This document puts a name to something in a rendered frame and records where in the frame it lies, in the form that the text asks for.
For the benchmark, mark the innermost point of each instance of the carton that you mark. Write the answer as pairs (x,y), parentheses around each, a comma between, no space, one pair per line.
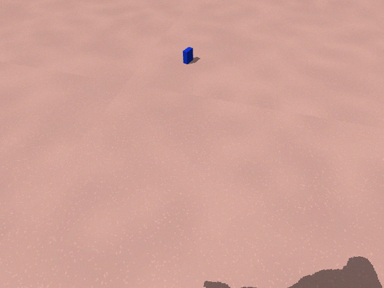
(188,55)

